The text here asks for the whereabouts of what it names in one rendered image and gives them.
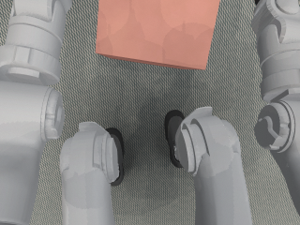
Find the robot left foot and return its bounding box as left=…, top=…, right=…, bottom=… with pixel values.
left=105, top=127, right=125, bottom=187

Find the robot left forearm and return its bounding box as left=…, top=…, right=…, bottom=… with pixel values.
left=0, top=0, right=72, bottom=86

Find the robot left upper arm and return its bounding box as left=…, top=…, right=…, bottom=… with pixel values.
left=0, top=80, right=65, bottom=225

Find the carton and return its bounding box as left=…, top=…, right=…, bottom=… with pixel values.
left=95, top=0, right=220, bottom=70

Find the robot right forearm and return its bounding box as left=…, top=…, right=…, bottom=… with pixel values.
left=251, top=0, right=300, bottom=103

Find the robot right upper arm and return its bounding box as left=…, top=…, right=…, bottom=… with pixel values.
left=254, top=100, right=300, bottom=217

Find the robot left thigh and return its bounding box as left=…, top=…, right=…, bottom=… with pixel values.
left=61, top=130, right=118, bottom=225

